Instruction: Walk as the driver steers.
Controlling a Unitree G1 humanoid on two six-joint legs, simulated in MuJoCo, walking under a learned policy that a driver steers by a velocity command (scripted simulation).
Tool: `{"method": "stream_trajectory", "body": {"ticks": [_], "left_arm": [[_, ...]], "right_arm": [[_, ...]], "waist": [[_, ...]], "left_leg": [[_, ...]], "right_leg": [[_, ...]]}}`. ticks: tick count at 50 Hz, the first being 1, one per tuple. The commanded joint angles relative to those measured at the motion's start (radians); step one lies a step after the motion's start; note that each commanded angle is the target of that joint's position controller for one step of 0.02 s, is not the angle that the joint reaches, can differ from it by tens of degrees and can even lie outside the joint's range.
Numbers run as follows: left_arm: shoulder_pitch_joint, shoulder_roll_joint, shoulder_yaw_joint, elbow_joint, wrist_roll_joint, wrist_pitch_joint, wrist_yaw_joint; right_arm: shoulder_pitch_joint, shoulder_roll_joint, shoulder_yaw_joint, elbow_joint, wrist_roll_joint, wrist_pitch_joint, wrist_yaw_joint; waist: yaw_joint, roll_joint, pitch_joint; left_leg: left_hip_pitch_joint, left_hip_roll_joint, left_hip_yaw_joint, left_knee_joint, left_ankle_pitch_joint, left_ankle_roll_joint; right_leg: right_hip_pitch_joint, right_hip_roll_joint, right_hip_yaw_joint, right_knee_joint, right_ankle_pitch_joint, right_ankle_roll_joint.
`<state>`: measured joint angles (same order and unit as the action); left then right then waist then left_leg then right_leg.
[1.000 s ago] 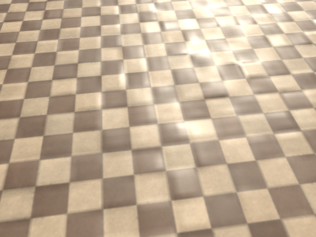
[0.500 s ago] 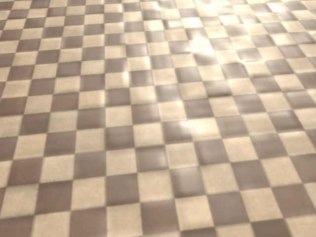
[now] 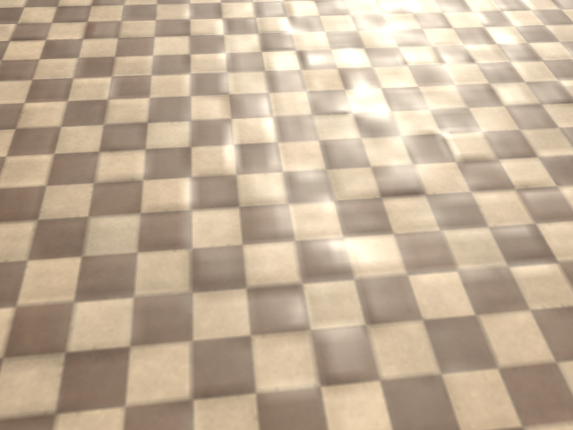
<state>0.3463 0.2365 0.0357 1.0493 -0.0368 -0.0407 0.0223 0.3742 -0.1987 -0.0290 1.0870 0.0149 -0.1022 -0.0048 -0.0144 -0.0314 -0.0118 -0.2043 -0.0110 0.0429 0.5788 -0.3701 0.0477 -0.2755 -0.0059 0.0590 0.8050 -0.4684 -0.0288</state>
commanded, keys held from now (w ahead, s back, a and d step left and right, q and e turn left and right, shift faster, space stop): w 1.00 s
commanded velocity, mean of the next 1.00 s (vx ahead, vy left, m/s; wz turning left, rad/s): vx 0.46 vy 0.00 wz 0.00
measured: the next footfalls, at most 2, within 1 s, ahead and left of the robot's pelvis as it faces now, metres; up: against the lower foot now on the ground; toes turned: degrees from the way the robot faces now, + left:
right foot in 0.38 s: +0.37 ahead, -0.13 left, +0.00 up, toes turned -2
left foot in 0.90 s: +0.67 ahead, +0.12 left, +0.00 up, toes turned +3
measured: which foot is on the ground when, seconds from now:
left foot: down 0.00-0.40, up 0.42-0.88, down 0.90-1.00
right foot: up 0.00-0.36, down 0.38-0.90, up 0.92-1.00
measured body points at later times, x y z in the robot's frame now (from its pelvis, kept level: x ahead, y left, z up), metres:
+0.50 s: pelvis +0.25 -0.04 +0.00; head +0.28 -0.05 +0.45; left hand +0.39 +0.21 -0.12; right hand +0.25 -0.30 -0.14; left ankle +0.11 +0.10 -0.62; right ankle +0.33 -0.13 -0.73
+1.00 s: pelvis +0.55 +0.02 +0.00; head +0.58 +0.04 +0.45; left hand +0.55 +0.29 -0.15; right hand +0.70 -0.23 -0.11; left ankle +0.63 +0.11 -0.73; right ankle +0.39 -0.12 -0.64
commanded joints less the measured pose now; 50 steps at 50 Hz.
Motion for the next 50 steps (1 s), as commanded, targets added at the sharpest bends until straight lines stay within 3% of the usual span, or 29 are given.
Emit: {"method": "stream_trajectory", "body": {"ticks": [1,3,5,9,11,13,15,16,17,18,19,20,21,22,23,24,25,27,30,35,40,43,44,45,46,47,48,49,50], "left_arm": [[-0.168,0.075,0.009,-0.134,-0.013,-0.068,-0.014],[-0.180,0.094,0.022,-0.125,0.002,-0.081,-0.025],[-0.214,0.076,0.026,-0.134,0.010,-0.079,-0.039],[-0.388,0.002,-0.003,-0.204,0.012,-0.067,-0.053],[-0.455,0.011,-0.008,-0.233,0.008,-0.064,-0.059],[-0.485,0.039,-0.005,-0.255,0.002,-0.062,-0.064],[-0.479,0.073,0.005,-0.267,0.003,-0.066,-0.069],[-0.440,0.097,0.016,-0.262,0.004,-0.068,-0.070],[-0.354,0.126,0.033,-0.241,0.004,-0.068,-0.067],[-0.191,0.164,0.057,-0.190,-0.001,-0.064,-0.060],[-0.017,0.210,0.077,-0.146,0.003,-0.057,-0.050],[0.117,0.308,0.099,-0.117,0.029,-0.052,-0.047],[0.092,0.229,0.073,-0.109,0.028,-0.051,-0.052],[-0.027,0.174,0.055,-0.121,0.020,-0.058,-0.053],[-0.129,0.134,0.042,-0.145,0.020,-0.064,-0.055],[-0.190,0.100,0.031,-0.152,0.029,-0.070,-0.061],[-0.217,0.078,0.025,-0.149,0.039,-0.076,-0.064],[-0.202,0.073,0.022,-0.126,0.038,-0.079,-0.065],[-0.145,0.121,0.029,-0.097,0.038,-0.084,-0.044],[-0.047,0.157,0.034,-0.080,0.028,-0.071,-0.018],[0.056,0.173,0.042,-0.039,0.012,-0.050,-0.013],[0.041,0.192,0.052,-0.040,0.014,-0.032,-0.010],[0.017,0.192,0.051,-0.046,0.017,-0.025,-0.011],[0.015,0.164,0.040,-0.055,0.026,-0.020,-0.011],[0.058,0.106,0.019,-0.082,0.041,-0.022,-0.012],[0.155,-0.006,-0.014,-0.075,0.032,-0.047,-0.021],[0.083,0.117,0.013,-0.076,0.006,-0.069,-0.026],[-0.007,0.158,0.023,-0.102,-0.011,-0.084,-0.029],[-0.055,0.151,0.024,-0.109,-0.005,-0.088,-0.021]], "right_arm": [[0.204,-0.148,-0.023,0.011,-0.014,-0.026,0.010],[0.145,-0.118,-0.011,-0.015,-0.005,-0.020,0.018],[0.181,-0.072,0.004,-0.011,-0.014,0.000,0.012],[0.175,-0.122,0.001,-0.041,-0.021,0.018,-0.016],[0.197,-0.157,-0.008,-0.041,-0.016,0.017,-0.023],[0.203,-0.168,-0.017,-0.036,-0.002,0.013,-0.025],[0.189,-0.173,-0.026,-0.037,0.003,0.016,-0.024],[0.174,-0.184,-0.032,-0.042,-0.001,0.020,-0.024],[0.159,-0.194,-0.037,-0.047,-0.007,0.028,-0.023],[0.144,-0.187,-0.035,-0.057,-0.014,0.038,-0.022],[0.126,-0.175,-0.027,-0.080,-0.023,0.040,-0.018],[0.255,-0.021,0.014,-0.099,-0.022,0.023,-0.003],[0.221,-0.043,0.011,-0.086,0.002,-0.011,0.005],[0.103,-0.126,-0.015,-0.132,0.036,-0.030,0.007],[0.026,-0.148,-0.019,-0.154,0.042,-0.038,0.001],[-0.003,-0.147,-0.029,-0.154,0.030,-0.034,-0.009],[0.021,-0.130,-0.035,-0.149,0.017,-0.019,-0.015],[0.054,-0.086,-0.035,-0.144,0.011,0.009,-0.019],[-0.058,-0.108,-0.044,-0.197,-0.005,0.020,-0.023],[-0.281,-0.088,-0.033,-0.263,-0.006,0.004,-0.003],[-0.415,-0.102,-0.026,-0.316,0.007,-0.002,0.027],[-0.366,-0.144,-0.039,-0.321,0.009,-0.009,0.038],[-0.271,-0.173,-0.056,-0.297,0.008,-0.011,0.037],[-0.093,-0.226,-0.083,-0.244,0.007,-0.010,0.031],[0.075,-0.308,-0.104,-0.210,-0.011,-0.006,0.022],[0.106,-0.340,-0.105,-0.193,-0.014,-0.005,0.034],[0.065,-0.236,-0.077,-0.204,-0.007,-0.009,0.035],[-0.024,-0.198,-0.064,-0.224,-0.006,-0.012,0.032],[-0.102,-0.185,-0.058,-0.240,-0.013,-0.012,0.032]], "waist": [[-0.053,0.159,0.159],[-0.033,0.113,0.157],[-0.040,0.140,0.128],[-0.059,0.116,0.154],[-0.068,0.140,0.165],[-0.054,0.150,0.182],[-0.021,0.146,0.164],[0.011,0.158,0.122],[0.061,0.176,0.051],[0.140,0.174,-0.049],[0.213,0.142,-0.159],[0.154,-0.136,-0.354],[0.159,-0.171,-0.383],[0.126,-0.145,-0.174],[0.091,-0.053,-0.075],[0.053,0.005,-0.017],[0.011,-0.016,-0.003],[-0.021,-0.040,0.019],[-0.016,-0.025,0.075],[0.049,-0.008,0.091],[0.086,-0.005,0.111],[0.035,-0.032,0.069],[-0.023,-0.038,0.009],[-0.097,-0.021,-0.105],[-0.122,0.124,-0.265],[-0.065,0.367,-0.362],[-0.085,0.248,-0.290],[-0.071,0.188,-0.160],[-0.041,0.099,-0.100]], "left_leg": [[0.321,0.379,-0.624,-0.405,-0.055,0.205],[0.331,0.306,-0.420,-0.417,0.144,0.143],[0.320,0.240,-0.270,-0.422,0.358,0.109],[0.181,0.191,-0.144,-0.469,0.422,0.115],[0.131,0.200,-0.129,-0.503,0.401,0.124],[0.165,0.232,-0.125,-0.506,0.422,0.122],[0.243,0.259,-0.109,-0.453,0.562,0.104],[0.280,0.267,-0.097,-0.387,0.740,0.091],[0.298,0.263,-0.077,-0.275,0.934,0.077],[0.262,0.227,-0.048,-0.086,1.042,0.054],[0.067,0.191,-0.038,0.169,0.869,0.025],[-0.313,0.003,-0.031,0.610,0.262,-0.044],[-0.429,-0.040,-0.184,0.785,-0.168,-0.025],[-0.531,0.023,-0.173,0.839,-0.122,0.001],[-0.506,0.082,-0.147,0.802,-0.024,0.014],[-0.453,0.121,-0.127,0.739,0.043,0.013],[-0.375,0.154,-0.133,0.683,0.084,0.012],[-0.314,0.168,-0.118,0.621,0.092,0.004],[-0.412,0.186,-0.102,0.487,0.196,-0.030],[-0.425,0.141,-0.052,0.119,0.464,-0.046],[-0.447,0.111,-0.054,-0.031,0.426,-0.027],[-0.350,0.077,-0.034,-0.071,0.308,0.014],[-0.211,0.042,-0.003,-0.089,0.295,0.036],[0.037,0.036,-0.003,-0.078,0.305,0.070],[0.367,0.251,-0.287,-0.081,0.247,0.155],[0.594,0.415,-0.748,-0.243,0.076,0.283],[0.551,0.384,-0.733,-0.282,0.007,0.239],[0.418,0.354,-0.572,-0.291,0.089,0.198],[0.282,0.319,-0.462,-0.315,0.206,0.180]], "right_leg": [[-0.618,-0.036,0.030,0.393,0.034,-0.039],[-0.634,-0.088,-0.003,0.349,0.178,-0.052],[-0.572,-0.100,-0.050,0.268,0.248,-0.036],[-0.443,-0.057,-0.115,-0.036,0.394,0.010],[-0.347,-0.027,-0.141,-0.148,0.448,0.015],[-0.322,-0.028,-0.119,-0.214,0.471,-0.005],[-0.287,-0.019,-0.107,-0.264,0.460,-0.037],[-0.223,0.001,-0.115,-0.266,0.441,-0.055],[-0.108,0.031,-0.132,-0.254,0.418,-0.075],[0.091,0.058,-0.147,-0.257,0.414,-0.103],[0.381,-0.045,-0.031,-0.237,0.379,-0.150],[0.750,-0.339,0.481,-0.327,0.126,-0.332],[0.716,-0.390,0.752,-0.532,0.024,-0.344],[0.550,-0.350,0.602,-0.557,0.029,-0.280],[0.371,-0.317,0.445,-0.577,0.137,-0.247],[0.221,-0.274,0.323,-0.603,0.254,-0.222],[0.123,-0.232,0.230,-0.630,0.307,-0.202],[0.027,-0.200,0.150,-0.676,0.342,-0.208],[0.005,-0.198,0.098,-0.724,0.383,-0.230],[0.080,-0.163,0.012,-0.725,0.441,-0.186],[0.261,-0.230,0.019,-0.658,0.444,-0.170],[0.343,-0.260,0.023,-0.552,0.628,-0.141],[0.335,-0.231,-0.007,-0.431,0.799,-0.121],[0.257,-0.172,-0.049,-0.216,0.853,-0.092],[-0.002,-0.085,-0.107,0.138,0.570,-0.046],[-0.325,0.084,-0.034,0.408,-0.089,-0.006],[-0.433,0.020,0.071,0.515,-0.094,-0.025],[-0.473,-0.031,0.046,0.512,0.002,-0.042],[-0.431,-0.082,0.023,0.465,0.096,-0.042]]}}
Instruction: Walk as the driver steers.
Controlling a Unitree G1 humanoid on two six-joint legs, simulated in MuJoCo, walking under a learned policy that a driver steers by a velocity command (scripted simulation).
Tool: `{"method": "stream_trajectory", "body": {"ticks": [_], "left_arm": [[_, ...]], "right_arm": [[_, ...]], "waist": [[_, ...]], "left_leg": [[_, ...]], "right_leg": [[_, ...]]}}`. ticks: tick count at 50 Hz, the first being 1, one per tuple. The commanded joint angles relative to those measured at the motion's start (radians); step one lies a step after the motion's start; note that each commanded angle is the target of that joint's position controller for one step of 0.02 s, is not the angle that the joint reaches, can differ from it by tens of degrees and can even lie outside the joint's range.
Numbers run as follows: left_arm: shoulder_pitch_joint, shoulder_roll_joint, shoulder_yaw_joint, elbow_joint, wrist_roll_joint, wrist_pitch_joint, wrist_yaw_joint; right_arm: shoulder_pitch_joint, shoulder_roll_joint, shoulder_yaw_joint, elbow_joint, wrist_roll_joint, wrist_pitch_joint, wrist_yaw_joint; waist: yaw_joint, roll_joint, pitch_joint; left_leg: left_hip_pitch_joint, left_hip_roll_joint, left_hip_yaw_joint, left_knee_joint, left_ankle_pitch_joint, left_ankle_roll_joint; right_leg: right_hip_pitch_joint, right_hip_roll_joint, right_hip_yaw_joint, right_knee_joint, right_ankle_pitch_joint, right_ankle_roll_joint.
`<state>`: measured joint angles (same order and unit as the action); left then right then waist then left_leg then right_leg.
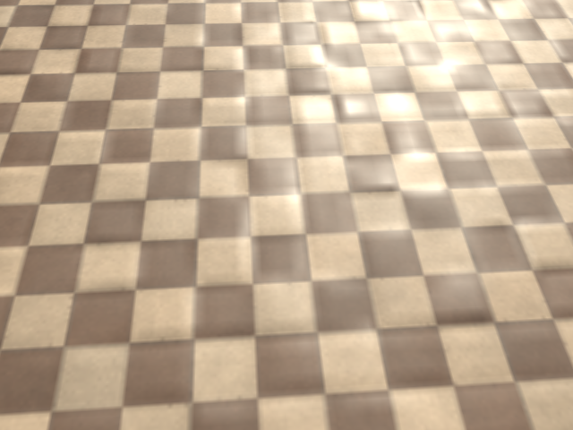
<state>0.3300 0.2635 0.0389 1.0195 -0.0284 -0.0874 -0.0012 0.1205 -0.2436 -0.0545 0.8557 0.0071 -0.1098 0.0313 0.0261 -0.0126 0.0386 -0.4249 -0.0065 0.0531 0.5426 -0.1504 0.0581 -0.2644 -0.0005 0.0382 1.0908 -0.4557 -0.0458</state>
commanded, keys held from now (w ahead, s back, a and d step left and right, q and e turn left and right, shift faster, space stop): w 0.48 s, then w+q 0.52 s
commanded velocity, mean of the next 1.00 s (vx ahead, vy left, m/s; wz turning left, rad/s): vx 0.50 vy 0.00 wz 0.19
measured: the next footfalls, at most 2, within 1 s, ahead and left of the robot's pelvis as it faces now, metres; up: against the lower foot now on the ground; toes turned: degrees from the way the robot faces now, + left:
right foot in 0.46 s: +0.44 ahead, -0.14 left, +0.00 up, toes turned -3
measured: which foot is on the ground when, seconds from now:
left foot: down 0.00-0.48, up 0.50-1.00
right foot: up 0.00-0.44, down 0.46-1.00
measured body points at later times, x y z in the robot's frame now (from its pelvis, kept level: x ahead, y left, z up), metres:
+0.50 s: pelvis +0.28 -0.04 -0.01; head +0.32 -0.05 +0.44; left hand +0.49 +0.20 -0.11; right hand +0.24 -0.31 -0.15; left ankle +0.09 +0.09 -0.71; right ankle +0.40 -0.14 -0.73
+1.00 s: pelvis +0.55 -0.02 +0.00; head +0.58 -0.01 +0.44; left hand +0.49 +0.25 -0.15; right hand +0.79 -0.21 -0.11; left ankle +0.68 +0.12 -0.71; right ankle +0.40 -0.14 -0.73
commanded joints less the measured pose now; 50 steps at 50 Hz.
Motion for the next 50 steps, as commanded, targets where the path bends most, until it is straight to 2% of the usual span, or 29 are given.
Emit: {"method": "stream_trajectory", "body": {"ticks": [1,2,3,4,6,9,13,16,18,20,21,22,23,24,25,26,27,28,29,30,31,32,34,38,41,44,46,48,50], "left_arm": [[-0.059,0.116,0.028,-0.080,0.001,-0.035,0.007],[-0.041,0.098,0.030,-0.076,0.005,-0.022,0.006],[-0.027,0.073,0.029,-0.072,0.006,-0.009,0.006],[-0.023,0.058,0.028,-0.070,0.008,0.001,0.007],[-0.077,0.055,0.030,-0.091,0.015,0.012,0.010],[-0.187,0.052,0.033,-0.129,0.024,0.011,0.007],[-0.325,0.031,0.022,-0.166,0.017,0.001,-0.005],[-0.402,0.033,0.017,-0.194,0.011,-0.004,-0.018],[-0.438,0.041,0.016,-0.216,0.008,-0.011,-0.030],[-0.425,0.060,0.022,-0.222,0.006,-0.018,-0.040],[-0.385,0.079,0.030,-0.214,0.006,-0.021,-0.042],[-0.300,0.104,0.045,-0.192,0.007,-0.022,-0.040],[-0.133,0.149,0.071,-0.138,0.009,-0.021,-0.034],[0.055,0.223,0.092,-0.098,0.022,-0.018,-0.025],[0.115,0.269,0.100,-0.075,0.022,-0.013,-0.029],[0.094,0.172,0.072,-0.084,0.016,-0.016,-0.028],[0.004,0.133,0.060,-0.100,0.016,-0.021,-0.023],[-0.083,0.108,0.050,-0.118,0.022,-0.026,-0.022],[-0.133,0.076,0.043,-0.121,0.030,-0.031,-0.024],[-0.154,0.055,0.036,-0.115,0.041,-0.037,-0.025],[-0.157,0.046,0.036,-0.107,0.044,-0.038,-0.026],[-0.148,0.054,0.038,-0.097,0.043,-0.041,-0.023],[-0.130,0.084,0.046,-0.084,0.044,-0.045,-0.012],[-0.104,0.104,0.050,-0.075,0.047,-0.038,0.010],[-0.078,0.117,0.050,-0.073,0.040,-0.031,0.021],[-0.007,0.130,0.055,-0.053,0.031,-0.013,0.026],[0.017,0.141,0.060,-0.047,0.025,0.006,0.026],[-0.004,0.162,0.066,-0.059,0.019,0.021,0.030],[-0.034,0.194,0.075,-0.077,0.015,0.035,0.039]], "right_arm": [[0.111,-0.114,-0.026,-0.014,-0.012,-0.006,-0.001],[0.100,-0.093,-0.019,-0.009,-0.020,-0.008,0.001],[0.109,-0.088,-0.018,-0.001,-0.018,-0.010,0.003],[0.125,-0.094,-0.019,0.010,-0.014,-0.013,0.001],[0.155,-0.123,-0.027,0.026,-0.012,-0.013,-0.009],[0.199,-0.132,-0.028,0.046,-0.009,-0.002,-0.027],[0.256,-0.142,-0.028,0.072,0.000,0.004,-0.037],[0.308,-0.145,-0.031,0.104,0.004,0.015,-0.039],[0.323,-0.149,-0.036,0.119,0.007,0.026,-0.043],[0.312,-0.160,-0.043,0.123,0.010,0.036,-0.048],[0.295,-0.169,-0.046,0.120,0.009,0.040,-0.050],[0.272,-0.175,-0.047,0.114,0.009,0.045,-0.050],[0.260,-0.155,-0.039,0.107,0.005,0.050,-0.050],[0.271,-0.126,-0.022,0.083,-0.011,0.050,-0.050],[0.405,0.022,0.018,0.088,-0.006,0.029,-0.036],[0.335,-0.078,-0.003,0.096,0.023,0.006,-0.034],[0.243,-0.136,-0.021,0.063,0.049,-0.006,-0.034],[0.196,-0.140,-0.023,0.052,0.048,-0.007,-0.042],[0.175,-0.131,-0.032,0.052,0.033,0.000,-0.049],[0.202,-0.113,-0.036,0.058,0.029,0.016,-0.050],[0.225,-0.086,-0.035,0.066,0.030,0.030,-0.049],[0.234,-0.065,-0.034,0.068,0.032,0.043,-0.049],[0.193,-0.062,-0.037,0.048,0.028,0.059,-0.051],[0.101,-0.061,-0.041,0.011,0.018,0.055,-0.039],[-0.004,-0.042,-0.029,-0.027,0.013,0.051,-0.020],[-0.101,-0.027,-0.016,-0.079,0.013,0.051,-0.001],[-0.142,-0.027,-0.013,-0.114,0.015,0.053,0.013],[-0.137,-0.045,-0.021,-0.140,0.018,0.054,0.028],[-0.042,-0.092,-0.044,-0.139,0.020,0.060,0.034]], "waist": [[-0.056,0.060,-0.099],[-0.028,0.078,-0.094],[-0.017,0.083,-0.088],[-0.009,0.080,-0.076],[-0.010,0.065,-0.040],[-0.033,0.060,-0.008],[-0.075,0.068,0.025],[-0.098,0.069,0.052],[-0.097,0.071,0.062],[-0.073,0.082,0.045],[-0.046,0.097,0.015],[0.005,0.111,-0.040],[0.080,0.096,-0.138],[0.133,-0.011,-0.285],[0.060,-0.272,-0.406],[0.101,-0.170,-0.370],[0.086,-0.134,-0.227],[0.048,-0.052,-0.153],[0.021,-0.032,-0.097],[-0.013,-0.061,-0.083],[-0.027,-0.073,-0.072],[-0.035,-0.071,-0.055],[-0.039,-0.052,-0.019],[-0.022,-0.033,0.008],[0.012,-0.023,0.033],[0.049,-0.008,0.064],[0.055,-0.011,0.074],[0.025,-0.037,0.050],[-0.047,-0.086,-0.031]], "left_leg": [[0.397,0.279,-0.387,-0.308,0.084,0.161],[0.341,0.256,-0.333,-0.337,0.125,0.155],[0.314,0.243,-0.303,-0.361,0.149,0.161],[0.295,0.235,-0.270,-0.379,0.179,0.170],[0.287,0.235,-0.231,-0.409,0.217,0.179],[0.314,0.219,-0.179,-0.431,0.224,0.166],[0.320,0.187,-0.111,-0.447,0.181,0.137],[0.406,0.218,-0.108,-0.425,0.185,0.136],[0.481,0.252,-0.115,-0.388,0.225,0.131],[0.534,0.275,-0.118,-0.335,0.316,0.117],[0.542,0.274,-0.112,-0.287,0.439,0.106],[0.531,0.255,-0.092,-0.188,0.608,0.091],[0.464,0.200,-0.054,0.001,0.666,0.063],[0.240,0.136,-0.013,0.316,0.382,0.026],[-0.167,-0.057,-0.051,0.658,-0.352,-0.036],[-0.272,-0.023,-0.203,0.780,-0.435,-0.013],[-0.331,0.025,-0.193,0.793,-0.351,0.006],[-0.288,0.083,-0.166,0.746,-0.251,0.007],[-0.245,0.115,-0.162,0.690,-0.191,0.004],[-0.178,0.143,-0.172,0.655,-0.151,0.005],[-0.145,0.149,-0.172,0.634,-0.134,0.004],[-0.143,0.154,-0.169,0.617,-0.122,0.000],[-0.203,0.157,-0.177,0.570,-0.051,-0.011],[-0.283,0.140,-0.176,0.381,0.154,-0.028],[-0.260,0.128,-0.098,0.227,0.251,-0.026],[-0.312,0.119,-0.056,0.139,0.227,-0.012],[-0.340,0.105,-0.023,0.107,0.156,0.002],[-0.272,0.065,0.027,0.086,0.064,0.030],[-0.101,-0.009,0.082,0.100,-0.034,0.071]], "right_leg": [[-0.401,-0.117,0.039,0.121,0.137,-0.020],[-0.345,-0.139,0.044,0.087,0.173,-0.018],[-0.319,-0.144,0.039,0.058,0.188,-0.012],[-0.319,-0.147,0.030,0.030,0.197,-0.004],[-0.378,-0.154,0.022,-0.049,0.263,0.014],[-0.448,-0.150,0.013,-0.222,0.413,0.036],[-0.394,-0.106,-0.031,-0.446,0.571,0.037],[-0.410,-0.090,-0.036,-0.523,0.559,0.026],[-0.431,-0.086,-0.029,-0.558,0.507,0.006],[-0.392,-0.072,-0.036,-0.584,0.435,-0.018],[-0.316,-0.049,-0.055,-0.590,0.400,-0.032],[-0.182,-0.013,-0.087,-0.601,0.388,-0.051],[0.049,0.004,-0.097,-0.604,0.410,-0.081],[0.367,-0.177,0.115,-0.575,0.415,-0.148],[0.688,-0.399,0.595,-0.695,0.203,-0.302],[0.650,-0.382,0.650,-0.774,0.100,-0.260],[0.516,-0.361,0.492,-0.795,0.143,-0.212],[0.363,-0.332,0.370,-0.826,0.234,-0.185],[0.244,-0.300,0.280,-0.864,0.294,-0.168],[0.170,-0.273,0.209,-0.896,0.325,-0.151],[0.130,-0.257,0.161,-0.924,0.337,-0.147],[0.102,-0.252,0.116,-0.946,0.362,-0.150],[0.089,-0.252,0.048,-0.976,0.419,-0.153],[0.139,-0.230,-0.077,-0.988,0.510,-0.128],[0.164,-0.219,-0.159,-0.997,0.535,-0.106],[0.286,-0.254,-0.195,-0.962,0.596,-0.104],[0.370,-0.282,-0.214,-0.913,0.677,-0.101],[0.405,-0.294,-0.244,-0.828,0.913,-0.084],[0.408,-0.293,-0.267,-0.647,1.235,-0.063]]}}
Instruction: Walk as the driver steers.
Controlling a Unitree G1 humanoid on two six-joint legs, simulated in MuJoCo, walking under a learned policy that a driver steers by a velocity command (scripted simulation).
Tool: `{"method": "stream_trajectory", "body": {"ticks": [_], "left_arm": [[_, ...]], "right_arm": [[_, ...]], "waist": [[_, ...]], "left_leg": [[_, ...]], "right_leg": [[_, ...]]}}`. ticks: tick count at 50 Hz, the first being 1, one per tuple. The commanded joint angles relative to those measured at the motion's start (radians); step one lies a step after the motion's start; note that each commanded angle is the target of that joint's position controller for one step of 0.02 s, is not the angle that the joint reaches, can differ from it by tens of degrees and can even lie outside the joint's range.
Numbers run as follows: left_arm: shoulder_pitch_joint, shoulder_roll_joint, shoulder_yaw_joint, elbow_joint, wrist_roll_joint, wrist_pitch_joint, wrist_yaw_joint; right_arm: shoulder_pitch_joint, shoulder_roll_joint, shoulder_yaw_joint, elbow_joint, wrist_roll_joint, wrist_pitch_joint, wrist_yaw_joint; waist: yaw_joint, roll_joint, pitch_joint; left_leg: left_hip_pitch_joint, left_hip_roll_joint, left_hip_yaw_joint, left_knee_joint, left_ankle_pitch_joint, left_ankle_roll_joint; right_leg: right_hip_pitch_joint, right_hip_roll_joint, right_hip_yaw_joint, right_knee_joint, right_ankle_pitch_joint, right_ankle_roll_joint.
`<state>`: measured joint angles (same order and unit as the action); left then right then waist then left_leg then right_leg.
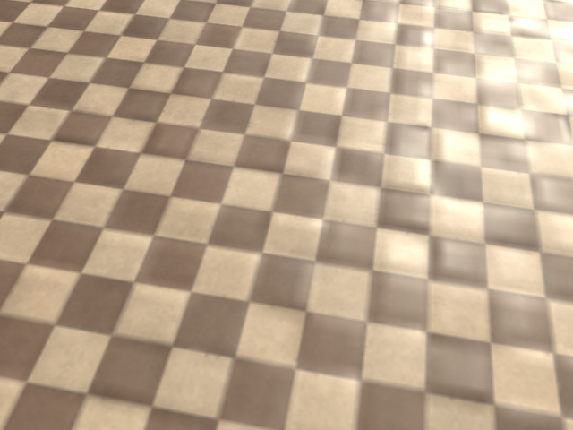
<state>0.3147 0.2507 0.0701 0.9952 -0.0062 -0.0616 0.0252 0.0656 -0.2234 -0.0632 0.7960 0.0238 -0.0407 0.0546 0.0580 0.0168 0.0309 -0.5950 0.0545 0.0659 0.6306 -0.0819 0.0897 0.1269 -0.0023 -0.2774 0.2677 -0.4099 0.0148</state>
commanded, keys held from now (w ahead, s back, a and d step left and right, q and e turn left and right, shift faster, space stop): w+q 0.30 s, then q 0.28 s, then e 0.42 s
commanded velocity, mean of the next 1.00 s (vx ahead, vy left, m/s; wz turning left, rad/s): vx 0.26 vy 0.00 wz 0.31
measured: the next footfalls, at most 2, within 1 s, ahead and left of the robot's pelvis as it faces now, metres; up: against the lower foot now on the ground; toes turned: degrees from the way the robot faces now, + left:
left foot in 0.04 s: +0.19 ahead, +0.10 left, +0.00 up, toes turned +5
right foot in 0.50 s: +0.50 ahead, -0.04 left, +0.00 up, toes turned +22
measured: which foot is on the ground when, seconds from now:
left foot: up 0.00-0.02, down 0.04-0.50, up 0.52-0.82, down 0.84-1.00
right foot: down 0.00-0.04, up 0.06-0.48, down 0.50-0.86, up 0.88-1.00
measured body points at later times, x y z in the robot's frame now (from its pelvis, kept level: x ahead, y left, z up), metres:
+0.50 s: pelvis +0.28 +0.02 +0.00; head +0.31 +0.04 +0.45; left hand +0.44 +0.31 -0.08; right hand +0.41 -0.26 -0.11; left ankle +0.15 +0.09 -0.72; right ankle +0.46 -0.05 -0.72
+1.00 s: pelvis +0.37 +0.03 +0.01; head +0.39 +0.04 +0.46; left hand +0.40 +0.33 -0.11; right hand +0.59 -0.18 -0.09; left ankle +0.33 +0.16 -0.72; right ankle +0.42 -0.07 -0.69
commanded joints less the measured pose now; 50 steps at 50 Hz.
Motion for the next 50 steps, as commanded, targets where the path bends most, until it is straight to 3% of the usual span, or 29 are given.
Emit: {"method": "stream_trajectory", "body": {"ticks": [1,2,3,4,5,6,7,8,11,13,17,21,24,25,26,27,28,29,30,32,34,36,39,41,42,43,45,48,50], "left_arm": [[-0.040,0.216,0.045,-0.062,-0.009,0.015,0.014],[-0.055,0.212,0.041,-0.077,-0.009,0.012,0.015],[0.021,0.073,0.002,-0.120,0.029,-0.010,-0.001],[0.000,0.072,-0.012,-0.155,0.000,-0.060,-0.020],[-0.133,0.141,0.008,-0.184,-0.040,-0.091,-0.032],[-0.163,0.138,0.006,-0.195,-0.044,-0.104,-0.033],[-0.157,0.135,0.011,-0.178,-0.022,-0.102,-0.025],[-0.138,0.148,0.022,-0.172,-0.006,-0.089,-0.020],[-0.127,0.119,0.024,-0.188,0.014,-0.050,-0.017],[-0.201,0.103,0.019,-0.218,0.021,-0.041,-0.011],[-0.345,0.075,0.004,-0.268,0.017,-0.047,-0.019],[-0.375,0.111,0.013,-0.304,0.008,-0.051,-0.033],[-0.274,0.154,0.029,-0.284,0.017,-0.066,-0.037],[-0.199,0.184,0.037,-0.275,0.034,-0.072,-0.032],[-0.103,0.243,0.045,-0.274,0.056,-0.069,-0.024],[-0.062,0.252,0.047,-0.257,0.043,-0.046,-0.030],[-0.119,0.187,0.036,-0.288,0.018,-0.028,-0.029],[-0.165,0.125,0.018,-0.310,0.017,-0.012,-0.020],[-0.208,0.105,0.004,-0.308,0.025,0.004,-0.017],[-0.257,0.117,-0.001,-0.292,0.039,0.017,-0.020],[-0.285,0.096,-0.008,-0.274,0.039,0.010,-0.030],[-0.277,0.104,-0.005,-0.257,0.024,0.009,-0.039],[-0.253,0.160,0.008,-0.250,0.000,0.027,-0.042],[-0.233,0.147,0.001,-0.249,-0.011,0.036,-0.040],[-0.222,0.124,-0.008,-0.255,-0.003,0.034,-0.043],[-0.198,0.099,-0.009,-0.269,-0.005,0.031,-0.044],[-0.202,0.132,0.007,-0.262,-0.008,0.033,-0.039],[-0.167,0.138,0.026,-0.264,-0.007,0.062,-0.034],[-0.155,0.100,0.017,-0.273,-0.014,0.075,-0.038]], "right_arm": [[0.139,-0.158,-0.060,-0.056,0.007,-0.008,0.007],[0.304,-0.227,-0.096,-0.016,0.006,-0.003,-0.010],[0.354,-0.335,-0.118,-0.001,0.005,0.000,-0.030],[0.366,-0.316,-0.101,-0.030,-0.007,-0.014,-0.025],[0.352,-0.241,-0.080,-0.026,-0.018,-0.024,-0.023],[0.287,-0.202,-0.069,-0.033,-0.012,-0.032,-0.024],[0.207,-0.172,-0.059,-0.053,-0.008,-0.036,-0.024],[0.159,-0.145,-0.049,-0.070,-0.012,-0.037,-0.027],[0.159,-0.170,-0.051,-0.080,-0.012,-0.040,-0.042],[0.192,-0.200,-0.059,-0.077,-0.010,-0.040,-0.057],[0.239,-0.208,-0.061,-0.069,-0.007,-0.022,-0.072],[0.283,-0.199,-0.061,-0.057,-0.001,0.005,-0.082],[0.215,-0.183,-0.057,-0.096,-0.004,0.017,-0.097],[0.199,-0.151,-0.046,-0.119,-0.009,0.015,-0.096],[0.258,-0.089,-0.027,-0.145,-0.031,0.012,-0.094],[0.474,-0.099,-0.020,-0.143,-0.004,0.011,-0.086],[0.470,-0.208,-0.041,-0.109,0.007,0.024,-0.085],[0.337,-0.250,-0.056,-0.129,0.007,0.044,-0.089],[0.275,-0.242,-0.056,-0.135,0.000,0.065,-0.097],[0.262,-0.177,-0.043,-0.146,-0.013,0.088,-0.102],[0.303,-0.099,-0.017,-0.132,-0.025,0.081,-0.100],[0.269,-0.075,-0.002,-0.129,-0.039,0.064,-0.096],[0.251,-0.121,-0.013,-0.119,-0.031,0.061,-0.091],[0.223,-0.154,-0.021,-0.134,-0.042,0.063,-0.091],[0.225,-0.205,-0.031,-0.154,-0.055,0.064,-0.099],[0.200,-0.267,-0.051,-0.142,-0.054,0.072,-0.102],[0.138,-0.216,-0.046,-0.165,-0.057,0.062,-0.103],[0.118,-0.201,-0.045,-0.174,-0.040,0.034,-0.114],[0.090,-0.202,-0.050,-0.171,-0.027,0.034,-0.113]], "waist": [[-0.152,-0.116,-0.092],[-0.236,-0.067,-0.176],[-0.158,0.189,-0.260],[-0.148,0.176,-0.407],[-0.189,0.085,-0.305],[-0.154,0.037,-0.196],[-0.103,-0.031,-0.129],[-0.067,-0.027,-0.099],[-0.031,-0.002,-0.075],[-0.048,0.011,-0.049],[-0.101,0.063,-0.020],[-0.111,0.101,-0.061],[-0.044,0.123,-0.100],[-0.009,0.091,-0.170],[-0.012,-0.092,-0.314],[-0.085,-0.351,-0.482],[-0.073,-0.226,-0.437],[-0.039,-0.154,-0.303],[-0.042,-0.098,-0.217],[-0.080,-0.127,-0.113],[-0.111,-0.144,-0.119],[-0.091,-0.164,-0.151],[-0.094,-0.153,-0.163],[-0.097,-0.129,-0.121],[-0.092,-0.057,-0.120],[-0.045,0.132,-0.091],[-0.062,0.213,-0.050],[-0.067,0.174,-0.052],[-0.061,0.133,-0.069]], "left_leg": [[0.243,-0.107,0.075,-0.029,-0.089,0.071],[0.528,-0.096,-0.010,-0.104,-0.038,0.117],[0.887,0.160,-0.467,-0.115,-0.051,0.256],[1.039,0.303,-0.916,-0.299,-0.177,0.387],[0.986,0.265,-0.785,-0.338,-0.136,0.312],[0.841,0.223,-0.630,-0.336,-0.059,0.269],[0.682,0.177,-0.518,-0.345,0.037,0.235],[0.567,0.145,-0.446,-0.364,0.114,0.218],[0.416,0.106,-0.371,-0.407,0.209,0.217],[0.374,0.081,-0.331,-0.417,0.221,0.205],[0.322,0.011,-0.271,-0.364,0.224,0.128],[0.396,0.029,-0.356,-0.240,0.235,0.077],[0.452,0.020,-0.432,-0.079,0.245,0.038],[0.410,-0.039,-0.403,0.062,0.205,-0.002],[0.226,-0.130,-0.309,0.356,-0.222,-0.057],[0.010,-0.198,-0.258,0.592,-0.714,-0.096],[-0.056,-0.104,-0.264,0.705,-0.609,-0.123],[-0.102,-0.075,-0.211,0.731,-0.523,-0.143],[-0.078,-0.052,-0.185,0.703,-0.471,-0.154],[0.059,-0.034,-0.168,0.598,-0.426,-0.149],[0.196,-0.031,-0.129,0.377,-0.405,-0.142],[0.281,-0.028,-0.107,0.174,-0.338,-0.138],[0.390,-0.063,-0.078,-0.053,-0.159,-0.122],[0.489,-0.038,-0.108,-0.176,-0.090,-0.073],[0.538,0.075,-0.208,-0.201,-0.078,-0.027],[0.454,0.152,-0.268,-0.238,-0.182,0.036],[0.371,0.215,-0.321,-0.311,-0.193,0.077],[0.427,0.294,-0.313,-0.263,0.226,0.127],[0.456,0.269,-0.236,-0.227,0.334,0.110]], "right_leg": [[-0.030,-0.272,0.038,0.349,1.222,-0.104],[-0.204,-0.229,0.031,0.606,1.035,-0.063],[-0.632,-0.075,0.061,0.974,0.175,-0.006],[-0.848,0.057,0.303,1.165,-0.204,-0.002],[-0.951,-0.007,0.376,1.171,-0.121,-0.031],[-0.950,-0.053,0.368,1.088,-0.025,-0.049],[-0.882,-0.092,0.362,0.996,0.031,-0.043],[-0.804,-0.117,0.362,0.928,0.067,-0.031],[-0.722,-0.122,0.340,0.799,0.126,0.018],[-0.740,-0.104,0.325,0.667,0.227,0.046],[-0.658,-0.023,0.304,0.351,0.465,0.047],[-0.588,0.031,0.330,0.233,0.493,0.025],[-0.484,0.023,0.340,0.148,0.471,-0.018],[-0.325,-0.046,0.368,0.128,0.627,-0.057],[-0.027,-0.273,0.551,0.225,1.040,-0.140],[0.207,-0.504,0.888,0.210,1.035,-0.337],[0.120,-0.476,0.899,0.160,0.723,-0.323],[0.001,-0.404,0.746,0.130,0.561,-0.275],[-0.146,-0.336,0.657,0.093,0.461,-0.251],[-0.397,-0.247,0.540,0.018,0.390,-0.236],[-0.474,-0.185,0.438,0.007,0.475,-0.231],[-0.447,-0.177,0.424,0.028,0.580,-0.242],[-0.428,-0.185,0.474,0.054,0.391,-0.230],[-0.523,-0.155,0.505,0.060,0.169,-0.160],[-0.592,-0.117,0.486,0.122,0.072,-0.108],[-0.625,-0.010,0.349,0.205,-0.012,-0.058],[-0.603,0.034,0.259,0.433,0.020,-0.021],[-0.699,-0.014,0.292,0.697,-0.127,0.000],[-0.688,-0.032,0.273,0.665,-0.100,0.013]]}}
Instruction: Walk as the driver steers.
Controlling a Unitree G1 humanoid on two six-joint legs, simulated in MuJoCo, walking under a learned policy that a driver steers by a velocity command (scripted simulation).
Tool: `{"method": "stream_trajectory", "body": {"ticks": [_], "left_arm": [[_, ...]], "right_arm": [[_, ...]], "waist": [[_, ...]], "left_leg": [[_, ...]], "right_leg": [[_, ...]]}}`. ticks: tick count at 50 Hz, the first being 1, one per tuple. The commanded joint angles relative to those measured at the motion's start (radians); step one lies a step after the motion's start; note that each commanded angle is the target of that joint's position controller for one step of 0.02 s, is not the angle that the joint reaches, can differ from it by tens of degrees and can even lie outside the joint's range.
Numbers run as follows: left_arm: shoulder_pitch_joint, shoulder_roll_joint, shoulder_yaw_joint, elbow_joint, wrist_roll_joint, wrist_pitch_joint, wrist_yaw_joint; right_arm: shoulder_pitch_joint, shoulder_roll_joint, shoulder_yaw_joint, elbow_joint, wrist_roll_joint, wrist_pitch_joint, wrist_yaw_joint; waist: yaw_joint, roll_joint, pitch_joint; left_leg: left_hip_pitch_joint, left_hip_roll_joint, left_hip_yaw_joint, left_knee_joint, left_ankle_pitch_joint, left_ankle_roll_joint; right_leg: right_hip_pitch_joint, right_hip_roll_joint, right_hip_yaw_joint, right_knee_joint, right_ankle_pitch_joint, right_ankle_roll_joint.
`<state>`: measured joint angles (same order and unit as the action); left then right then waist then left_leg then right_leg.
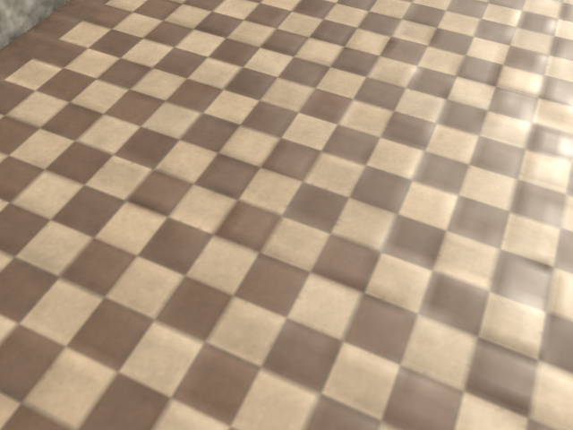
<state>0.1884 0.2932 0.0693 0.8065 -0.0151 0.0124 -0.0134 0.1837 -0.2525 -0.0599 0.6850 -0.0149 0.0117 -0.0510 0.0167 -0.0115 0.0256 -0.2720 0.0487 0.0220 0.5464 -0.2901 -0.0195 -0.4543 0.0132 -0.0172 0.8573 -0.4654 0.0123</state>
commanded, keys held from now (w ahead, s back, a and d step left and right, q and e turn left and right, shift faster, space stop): e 0.66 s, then no key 0.34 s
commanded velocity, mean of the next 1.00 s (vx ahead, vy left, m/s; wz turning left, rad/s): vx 0.01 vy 0.00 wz -0.45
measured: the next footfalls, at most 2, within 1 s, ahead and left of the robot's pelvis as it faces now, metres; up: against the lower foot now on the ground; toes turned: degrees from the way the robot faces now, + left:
right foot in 0.14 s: +0.05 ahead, -0.12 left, +0.00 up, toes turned -7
left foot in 0.64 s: +0.12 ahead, +0.08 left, +0.00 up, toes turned -29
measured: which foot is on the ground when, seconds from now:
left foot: down 0.00-0.14, up 0.16-0.62, down 0.64-1.00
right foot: up 0.00-0.12, down 0.14-0.64, up 0.66-0.96, down 0.98-1.00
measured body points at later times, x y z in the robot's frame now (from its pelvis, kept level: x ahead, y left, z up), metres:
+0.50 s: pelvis +0.01 -0.03 +0.01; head +0.04 -0.06 +0.46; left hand +0.24 +0.21 -0.08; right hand +0.10 -0.35 -0.10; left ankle +0.08 +0.12 -0.69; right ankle +0.01 -0.12 -0.73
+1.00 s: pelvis +0.01 -0.02 +0.00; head +0.03 -0.04 +0.45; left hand +0.27 +0.14 -0.10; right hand +0.00 -0.32 -0.11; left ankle +0.08 +0.10 -0.73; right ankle -0.06 -0.13 -0.74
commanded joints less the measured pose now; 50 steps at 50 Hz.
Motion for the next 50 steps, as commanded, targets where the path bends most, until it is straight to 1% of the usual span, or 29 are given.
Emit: {"method": "stream_trajectory", "body": {"ticks": [1,4,6,7,8,9,10,11,12,13,15,20,23,27,30,31,32,33,34,35,36,37,38,40,43,46,48,49,50], "left_arm": [[-0.036,0.049,0.013,-0.092,-0.008,0.004,-0.004],[-0.026,0.063,0.018,-0.113,-0.011,0.011,-0.025],[0.034,0.082,0.032,-0.102,-0.001,0.015,-0.022],[0.052,0.173,0.058,-0.115,0.004,0.012,-0.008],[0.070,0.299,0.079,-0.144,0.028,0.004,-0.006],[0.122,0.253,0.064,-0.146,0.053,-0.016,-0.013],[0.079,0.229,0.055,-0.149,0.047,-0.032,-0.012],[0.027,0.208,0.052,-0.154,0.025,-0.034,-0.001],[-0.012,0.184,0.043,-0.163,0.006,-0.028,0.010],[-0.031,0.174,0.037,-0.169,0.001,-0.019,0.019],[-0.027,0.171,0.036,-0.179,0.006,-0.008,0.031],[-0.018,0.185,0.045,-0.196,0.002,0.009,0.050],[-0.029,0.192,0.050,-0.210,0.005,0.017,0.046],[-0.043,0.194,0.054,-0.226,0.001,0.026,0.035],[-0.079,0.185,0.052,-0.241,-0.015,0.036,0.037],[-0.070,0.164,0.047,-0.246,-0.017,0.037,0.041],[-0.024,0.114,0.033,-0.248,-0.006,0.036,0.039],[-0.020,0.133,0.042,-0.275,-0.013,0.025,0.036],[0.001,0.210,0.066,-0.253,0.007,0.015,0.035],[0.014,0.227,0.077,-0.228,0.001,0.018,0.032],[0.034,0.199,0.074,-0.202,0.000,0.029,0.036],[0.034,0.174,0.067,-0.197,0.004,0.037,0.038],[0.029,0.140,0.056,-0.199,0.001,0.040,0.035],[-0.012,0.104,0.040,-0.217,-0.004,0.037,0.033],[-0.050,0.060,0.014,-0.234,0.005,0.031,0.026],[-0.031,0.077,0.017,-0.223,0.001,0.029,0.019],[0.024,0.077,0.018,-0.195,0.009,0.027,0.016],[0.036,0.114,0.020,-0.204,0.017,0.025,0.022],[0.049,0.198,0.033,-0.215,0.027,0.029,0.034]], "right_arm": [[-0.040,-0.179,-0.057,-0.060,0.014,-0.013,-0.007],[-0.044,-0.197,-0.066,-0.050,0.026,0.005,-0.006],[-0.016,-0.178,-0.063,-0.028,0.039,0.003,-0.002],[0.036,-0.135,-0.054,-0.023,0.016,-0.001,0.003],[-0.039,-0.077,-0.029,-0.092,-0.023,-0.007,0.000],[-0.105,-0.124,-0.039,-0.097,-0.004,-0.014,-0.004],[-0.109,-0.144,-0.046,-0.092,0.015,-0.013,-0.006],[-0.095,-0.153,-0.052,-0.071,0.012,-0.010,-0.013],[-0.094,-0.162,-0.057,-0.062,0.004,-0.006,-0.021],[-0.082,-0.163,-0.060,-0.059,0.004,-0.004,-0.022],[-0.053,-0.135,-0.054,-0.051,0.010,-0.008,-0.014],[-0.089,-0.108,-0.041,-0.058,0.012,-0.017,-0.004],[-0.098,-0.116,-0.042,-0.061,0.017,-0.027,0.008],[-0.084,-0.130,-0.048,-0.063,0.024,-0.047,0.025],[-0.018,-0.131,-0.055,-0.044,0.026,-0.061,0.038],[0.007,-0.157,-0.064,-0.036,0.020,-0.062,0.037],[0.015,-0.221,-0.076,-0.047,0.002,-0.056,0.031],[0.000,-0.273,-0.085,-0.045,-0.030,-0.046,0.033],[-0.030,-0.218,-0.072,-0.068,-0.030,-0.051,0.032],[-0.069,-0.168,-0.056,-0.079,-0.019,-0.050,0.027],[-0.098,-0.150,-0.048,-0.084,-0.004,-0.048,0.025],[-0.101,-0.141,-0.042,-0.082,0.010,-0.046,0.024],[-0.092,-0.142,-0.038,-0.076,0.012,-0.041,0.022],[-0.058,-0.148,-0.038,-0.064,0.005,-0.033,0.020],[-0.052,-0.167,-0.041,-0.056,0.007,-0.021,0.023],[-0.029,-0.190,-0.042,-0.041,0.021,-0.013,0.032],[-0.006,-0.162,-0.027,-0.022,0.036,-0.017,0.035],[0.034,-0.137,-0.016,-0.011,0.021,-0.029,0.041],[0.067,-0.092,0.002,-0.022,-0.024,-0.045,0.052]], "waist": [[-0.025,0.164,-0.075],[-0.023,0.182,-0.105],[0.004,0.132,-0.114],[-0.017,-0.073,-0.120],[-0.003,-0.329,-0.115],[0.069,-0.189,-0.205],[0.041,-0.130,-0.164],[0.017,-0.077,-0.136],[0.006,-0.067,-0.118],[-0.011,-0.076,-0.120],[-0.022,-0.086,-0.141],[-0.001,-0.108,-0.126],[0.007,-0.132,-0.103],[0.011,-0.150,-0.108],[-0.034,-0.146,-0.118],[-0.038,-0.118,-0.130],[-0.008,0.059,-0.158],[0.019,0.309,-0.099],[0.009,0.223,-0.097],[0.020,0.158,-0.088],[0.030,0.124,-0.071],[0.019,0.127,-0.059],[0.012,0.132,-0.053],[-0.013,0.160,-0.064],[-0.036,0.203,-0.100],[-0.041,0.217,-0.102],[-0.007,0.179,-0.087],[-0.020,0.113,-0.118],[-0.065,-0.120,-0.164]], "left_leg": [[0.131,0.260,-0.157,-0.130,0.558,0.208],[0.133,0.245,-0.097,-0.073,0.521,0.181],[0.058,0.205,-0.028,0.044,0.363,0.106],[-0.106,0.120,0.070,0.266,0.101,0.011],[-0.393,-0.046,0.052,0.521,-0.412,-0.071],[-0.414,-0.048,-0.099,0.681,-0.445,-0.060],[-0.441,-0.032,-0.117,0.720,-0.368,-0.045],[-0.455,-0.015,-0.117,0.696,-0.279,-0.040],[-0.452,-0.004,-0.124,0.659,-0.213,-0.042],[-0.397,-0.009,-0.122,0.641,-0.167,-0.047],[-0.353,-0.038,-0.107,0.606,-0.101,-0.057],[-0.311,-0.060,-0.119,0.354,-0.040,-0.077],[-0.239,-0.075,-0.123,0.251,-0.049,-0.073],[-0.156,-0.094,-0.126,0.125,-0.074,-0.053],[-0.011,-0.098,-0.104,-0.126,0.062,-0.020],[0.092,-0.038,-0.133,-0.195,0.159,0.004],[0.203,0.160,-0.301,-0.218,0.260,0.082],[0.179,0.323,-0.522,-0.251,0.443,0.253],[0.135,0.370,-0.533,-0.246,0.441,0.314],[0.108,0.307,-0.432,-0.230,0.407,0.281],[0.099,0.237,-0.345,-0.217,0.362,0.237],[0.108,0.211,-0.307,-0.211,0.369,0.226],[0.102,0.188,-0.263,-0.209,0.405,0.226],[0.140,0.163,-0.214,-0.204,0.433,0.232],[0.154,0.165,-0.183,-0.181,0.446,0.235],[0.135,0.178,-0.200,-0.155,0.440,0.236],[0.069,0.149,-0.178,-0.121,0.384,0.176],[-0.007,0.121,-0.154,-0.087,0.282,0.102],[-0.100,0.030,-0.060,0.041,0.024,0.021]], "right_leg": [[-0.071,-0.046,-0.008,0.027,-0.008,0.018],[0.044,-0.014,-0.072,-0.152,0.118,0.007],[0.206,0.027,-0.072,-0.360,0.320,-0.034],[0.349,-0.106,0.154,-0.434,0.638,-0.096],[0.428,-0.381,0.560,-0.476,0.985,-0.316],[0.447,-0.412,0.593,-0.493,0.928,-0.406],[0.430,-0.363,0.501,-0.480,0.860,-0.366],[0.410,-0.305,0.430,-0.471,0.776,-0.305],[0.386,-0.276,0.397,-0.472,0.739,-0.267],[0.339,-0.244,0.364,-0.480,0.732,-0.250],[0.327,-0.210,0.338,-0.489,0.714,-0.245],[0.325,-0.184,0.381,-0.502,0.503,-0.238],[0.265,-0.173,0.435,-0.511,0.394,-0.240],[0.269,-0.165,0.520,-0.483,0.437,-0.236],[0.256,-0.121,0.540,-0.425,0.476,-0.192],[0.197,-0.082,0.515,-0.383,0.385,-0.149],[0.080,0.006,0.397,-0.204,0.103,-0.090],[-0.115,0.150,0.193,-0.005,-0.176,-0.030],[-0.133,0.072,0.195,0.219,-0.174,0.014],[-0.121,0.061,0.193,0.299,-0.109,0.030],[-0.119,0.058,0.183,0.338,-0.057,0.050],[-0.140,0.060,0.181,0.368,-0.011,0.066],[-0.131,0.062,0.165,0.357,0.009,0.076],[-0.112,0.053,0.124,0.242,0.028,0.087],[0.022,0.005,0.069,-0.007,-0.003,0.085],[0.146,0.011,0.013,-0.238,0.080,0.065],[0.305,0.019,0.007,-0.523,0.314,0.019],[0.432,-0.059,0.111,-0.522,0.455,-0.014],[0.517,-0.239,0.288,-0.460,0.738,-0.085]]}}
